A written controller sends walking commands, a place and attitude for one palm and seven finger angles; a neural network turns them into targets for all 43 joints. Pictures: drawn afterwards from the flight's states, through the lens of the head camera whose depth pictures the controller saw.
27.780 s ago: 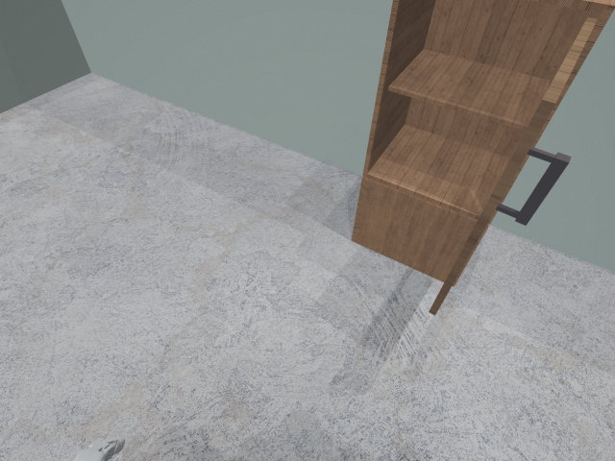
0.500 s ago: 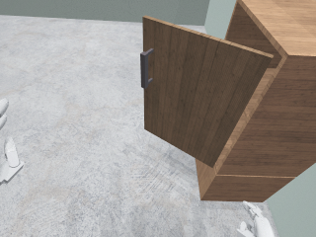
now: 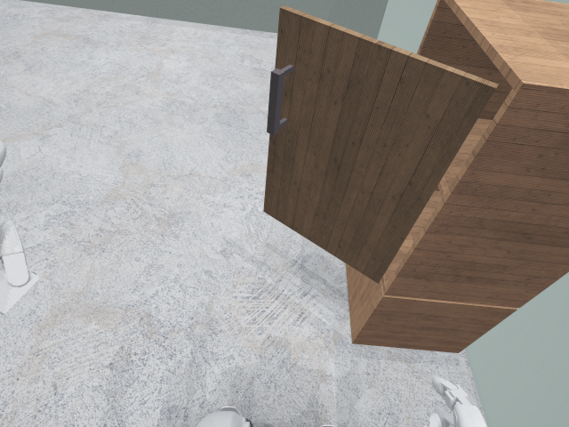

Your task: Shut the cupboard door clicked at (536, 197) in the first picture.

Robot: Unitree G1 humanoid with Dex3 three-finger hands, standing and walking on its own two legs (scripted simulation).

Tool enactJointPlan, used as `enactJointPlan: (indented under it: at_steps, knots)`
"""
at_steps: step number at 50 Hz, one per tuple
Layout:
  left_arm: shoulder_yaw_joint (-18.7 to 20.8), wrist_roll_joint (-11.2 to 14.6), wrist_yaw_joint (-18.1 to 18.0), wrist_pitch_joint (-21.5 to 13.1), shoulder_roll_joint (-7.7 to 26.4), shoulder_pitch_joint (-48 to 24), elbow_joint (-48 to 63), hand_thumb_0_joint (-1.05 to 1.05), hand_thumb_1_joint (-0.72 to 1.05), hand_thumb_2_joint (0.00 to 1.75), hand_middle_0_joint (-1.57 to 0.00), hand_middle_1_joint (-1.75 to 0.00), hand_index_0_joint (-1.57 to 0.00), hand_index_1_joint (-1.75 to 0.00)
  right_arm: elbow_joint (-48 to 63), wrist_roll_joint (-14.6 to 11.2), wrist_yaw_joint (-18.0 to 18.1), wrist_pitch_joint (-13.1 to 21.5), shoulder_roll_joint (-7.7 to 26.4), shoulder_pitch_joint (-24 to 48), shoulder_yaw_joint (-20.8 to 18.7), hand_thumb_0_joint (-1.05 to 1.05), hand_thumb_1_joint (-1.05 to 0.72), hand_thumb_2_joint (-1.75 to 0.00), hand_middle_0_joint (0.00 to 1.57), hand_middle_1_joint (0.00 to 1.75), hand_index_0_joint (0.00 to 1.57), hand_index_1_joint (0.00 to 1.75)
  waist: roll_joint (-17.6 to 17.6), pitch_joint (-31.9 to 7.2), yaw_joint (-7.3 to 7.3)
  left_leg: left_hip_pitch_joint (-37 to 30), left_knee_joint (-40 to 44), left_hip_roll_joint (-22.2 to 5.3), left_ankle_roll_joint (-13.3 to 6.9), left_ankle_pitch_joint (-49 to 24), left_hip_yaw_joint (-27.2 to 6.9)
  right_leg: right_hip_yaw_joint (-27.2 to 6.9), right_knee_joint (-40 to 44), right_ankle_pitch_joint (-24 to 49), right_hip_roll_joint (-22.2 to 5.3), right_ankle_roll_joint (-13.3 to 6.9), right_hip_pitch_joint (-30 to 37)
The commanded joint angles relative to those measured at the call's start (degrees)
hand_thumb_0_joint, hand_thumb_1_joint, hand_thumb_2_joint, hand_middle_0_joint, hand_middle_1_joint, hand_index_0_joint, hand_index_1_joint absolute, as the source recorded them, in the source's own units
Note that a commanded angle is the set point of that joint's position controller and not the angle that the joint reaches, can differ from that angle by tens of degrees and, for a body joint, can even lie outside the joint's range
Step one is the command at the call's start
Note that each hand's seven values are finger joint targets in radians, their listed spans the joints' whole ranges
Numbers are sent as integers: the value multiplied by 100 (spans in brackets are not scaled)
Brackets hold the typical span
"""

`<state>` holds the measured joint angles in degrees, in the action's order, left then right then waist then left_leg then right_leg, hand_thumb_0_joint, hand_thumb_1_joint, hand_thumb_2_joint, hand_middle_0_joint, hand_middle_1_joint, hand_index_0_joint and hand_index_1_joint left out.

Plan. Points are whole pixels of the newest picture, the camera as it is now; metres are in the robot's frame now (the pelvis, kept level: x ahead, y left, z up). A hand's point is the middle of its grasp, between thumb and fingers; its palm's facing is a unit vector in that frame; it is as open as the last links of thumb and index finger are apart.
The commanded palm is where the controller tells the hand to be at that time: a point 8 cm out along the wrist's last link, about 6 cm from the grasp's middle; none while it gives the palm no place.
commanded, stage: step back with the hand held close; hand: left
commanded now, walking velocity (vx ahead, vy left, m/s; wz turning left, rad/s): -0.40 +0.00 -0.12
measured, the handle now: (280, 100) +0.74 +0.03 +0.07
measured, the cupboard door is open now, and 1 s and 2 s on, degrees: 57 57 57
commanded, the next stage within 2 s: stop stepping back and stand still in 0.22 s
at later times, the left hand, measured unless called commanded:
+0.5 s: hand out of the picture +0.08 +0.27 +0.21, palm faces +0.32 -0.87 -0.38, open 7.4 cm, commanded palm +0.04 +0.32 +0.20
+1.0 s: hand out of the picture -0.04 +0.37 +0.23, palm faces +0.39 -0.86 -0.35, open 7.4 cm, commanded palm -0.12 +0.42 +0.20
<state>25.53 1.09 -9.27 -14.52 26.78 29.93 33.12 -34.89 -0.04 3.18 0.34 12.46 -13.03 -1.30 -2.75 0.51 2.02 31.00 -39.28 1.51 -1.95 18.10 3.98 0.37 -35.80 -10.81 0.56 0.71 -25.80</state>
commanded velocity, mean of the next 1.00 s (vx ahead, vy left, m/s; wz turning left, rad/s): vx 0.13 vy -0.09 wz -0.04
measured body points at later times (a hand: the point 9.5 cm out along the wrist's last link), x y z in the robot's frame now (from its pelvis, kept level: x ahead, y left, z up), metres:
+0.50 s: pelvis -0.14 +0.04 -0.01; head -0.16 +0.10 +0.43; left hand +0.06 +0.32 +0.23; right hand +0.01 -0.21 -0.06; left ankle +0.08 +0.05 -0.71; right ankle -0.28 -0.11 -0.71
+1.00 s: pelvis -0.28 +0.13 +0.02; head -0.31 +0.17 +0.47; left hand -0.07 +0.42 +0.25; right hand -0.16 -0.08 -0.05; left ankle -0.23 +0.27 -0.71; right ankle -0.23 +0.02 -0.64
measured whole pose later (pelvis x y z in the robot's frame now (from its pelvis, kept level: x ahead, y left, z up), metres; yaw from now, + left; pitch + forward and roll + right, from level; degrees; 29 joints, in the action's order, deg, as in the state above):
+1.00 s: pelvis -0.28 +0.13 +0.02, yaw -6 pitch -3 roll -2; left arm 25.8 1.2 -8.6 -11.3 25.4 22.7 29.8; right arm -36.3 0.5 1.0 5.7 4.4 -14.4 2.3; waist -3.1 -1.0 2.2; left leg 14.9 -30.9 -6.5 0.8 14.5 2.3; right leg 5.8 -60.1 -16.6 0.5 -0.4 -32.1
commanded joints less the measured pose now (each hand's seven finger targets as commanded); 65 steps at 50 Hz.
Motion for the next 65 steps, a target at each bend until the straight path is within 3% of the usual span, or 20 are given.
enactJointPlan:
  at_steps: [1, 4, 13, 19, 21, 24, 28, 29, 30, 31, 32, 35, 38, 40, 41, 44, 51, 56, 59, 65]
  knots:
    - [1126, 13, -213, -389, 1187, -260, 1111, 0, 90, 90, -20, -30, -20, -30, 923, 73, 232, 535, 785, 780, -242, 0, -90, -90, 20, 30, 20, 30, 2400, -579, -143, 1459, 3168, -2274, -783, 2439, -2800, -170, -2241, -1302, 547, 23, 1487]
    - [1223, 155, -146, -449, 1262, -516, 1302, 0, 90, 90, -20, -30, -20, -30, 691, 59, 127, 786, 805, 712, -409, 0, -90, -90, 20, 30, 20, 30, 1350, -1174, -207, 577, 2900, -2252, -445, 1708, -1986, -271, -3206, -1782, 598, -2, 1298]
    - [377, 397, 41, -301, 719, -883, 1255, 0, 90, 90, -20, -30, -20, -30, 339, 129, -38, 1016, 641, 598, -223, 0, -90, -90, 20, 30, 20, 30, 1813, -1518, -251, -1855, 3385, -1756, 840, 833, -1073, 411, 764, -2472, 614, -265, 1321]
    - [1269, 321, -128, -443, 1761, -853, 1643, 0, 90, 90, -20, -30, -20, -30, 376, 117, -23, 883, 358, 712, -62, 0, -90, -90, 20, 30, 20, 30, -270, -1436, -358, -1936, -654, -400, 525, -274, -15, -989, 1951, 803, -1728, -1136, 616]
    - [899, 330, 77, -57, 1344, -914, 1310, 0, 90, 90, -20, -30, -20, -30, 488, -95, 53, 828, 505, 510, -213, 0, -90, -90, 20, 30, 20, 30, -598, -1375, -177, -2455, -287, -369, 386, -725, -274, -290, 1242, -699, -966, -860, 318]
    - [865, 410, 132, 300, 1176, -800, 924, 0, 90, 90, -20, -30, -20, -30, 743, -28, 129, 807, 647, 787, -75, 0, -90, -90, 20, 30, 20, 30, 2514, -609, -132, -1805, 2974, -1009, 424, 1288, -1817, 513, -493, -2355, 590, -176, 550]
    - [1067, 444, 160, 407, 1279, -694, 433, 0, 90, 90, -20, -30, -20, -30, 858, 15, 56, 761, 651, 855, -200, 0, -90, -90, 20, 30, 20, 30, 2431, -533, -530, 376, 3444, -440, 2331, 2453, -247, 1466, -569, -3285, 1216, -640, 2519]
    - [1115, 431, 136, 377, 1315, -119, 453, 0, 90, 90, -20, -30, -20, -30, 831, -102, -10, 730, 518, 776, -226, 0, -90, -90, 20, 30, 20, 30, 929, -660, -804, 75, 354, 358, 2325, 1607, 807, 977, 894, -3408, 453, -1108, 2031]
    - [859, 349, 133, 210, 1270, -20, 868, 0, 90, 90, -20, -30, -20, -30, 798, -341, -63, 685, 553, 757, -318, 0, -90, -90, 20, 30, 20, 30, -2721, 81, -655, -680, -5494, 271, 1299, 1201, -484, -2763, 2474, -4090, -2136, -1940, -1571]
    - [964, 360, 133, 127, 1210, -524, 1390, 0, 90, 90, -20, -30, -20, -30, 768, -286, -76, 735, 793, 873, -515, 0, -90, -90, 20, 30, 20, 30, -2264, 514, -390, 65, -7048, 113, 631, 1278, -1817, -3643, 2923, -3367, -2589, -2229, -3106]
    - [1215, 413, 325, 172, 1582, -711, 1799, 0, 90, 90, -20, -30, -20, -30, 470, -232, -122, 703, 547, 576, -469, 0, -90, -90, 20, 30, 20, 30, -2084, 425, -111, 402, -7468, -274, -121, 1031, -2125, -2910, 2542, -3293, -2484, -2020, -2966]
    - [807, 176, 144, -119, 1137, -546, 1450, 0, 90, 90, -20, -30, -20, -30, 733, 53, -11, 627, 407, 604, -3, 0, -90, -90, 20, 30, 20, 30, 806, 21, -144, 372, -1940, -849, 180, 877, -401, -1137, 1430, -2658, -1262, -1212, -140]
    - [235, 59, -146, -63, 876, -1865, 831, 0, 90, 90, -20, -30, -20, -30, 250, 59, 227, 1047, 570, 185, -101, 0, -90, -90, 20, 30, 20, 30, 967, -301, 2, -1723, 1531, -182, 157, 368, 424, -357, -58, -1817, -620, -733, 353]
    - [164, -24, -248, -121, 920, -2611, 1197, 0, 90, 90, -20, -30, -20, -30, 550, 52, 319, 1065, 1015, 123, -274, 0, -90, -90, 20, 30, 20, 30, 3104, -416, 29, -3103, 2298, -2129, -465, 1419, -2757, 348, -2469, -2527, 114, -104, -1923]
    - [358, -101, -224, -184, 1148, -2527, 1037, 0, 90, 90, -20, -30, -20, -30, 605, -2, 298, 1057, 884, 147, -222, 0, -90, -90, 20, 30, 20, 30, 2361, -74, 103, -2694, 2695, -2785, -869, 1379, -3619, 117, -3241, -2145, -22, -82, -2275]
    - [532, -52, -37, -164, 1030, -1712, 1032, 0, 90, 90, -20, -30, -20, -30, 477, 89, 56, 942, 676, 287, -271, 0, -90, -90, 20, 30, 20, 30, 1169, -160, 18, -1982, 2586, -2433, -910, 518, -3061, -258, -3521, -1147, -405, -125, -1738]
    - [599, 18, 16, 148, 851, 55, 591, 0, 90, 90, -20, -30, -20, -30, 853, 41, -72, 512, 546, 772, -176, 0, -90, -90, 20, 30, 20, 30, 1986, 75, -218, 159, 3409, -1892, -351, 2678, -797, 737, -1562, -551, 86, -125, 930]
    - [915, 114, -129, 279, 1116, 179, 429, 0, 90, 90, -20, -30, -20, -30, 848, 57, 140, 299, 393, 601, -87, 0, -90, -90, 20, 30, 20, 30, 1007, -498, -224, -38, 1465, -1387, -98, 1954, -61, 779, 703, -1600, 226, -346, 2449]
    - [1054, 103, -220, 257, 1456, -362, 864, 0, 90, 90, -20, -30, -20, -30, 815, -31, 154, 423, 501, 654, -169, 0, -90, -90, 20, 30, 20, 30, -1005, -304, -218, 1444, -2499, -258, 132, 1279, -191, -3531, 2493, -1255, -2183, -1540, 2347]
    - [287, 45, -178, -45, 619, -843, 209, 0, 90, 90, -20, -30, -20, -30, 433, -1, 188, 572, 547, 563, -147, 0, -90, -90, 20, 30, 20, 30, -149, 5, -81, 599, -1822, -504, 276, -255, -178, -1175, 1741, 1283, -1577, -1094, 1740]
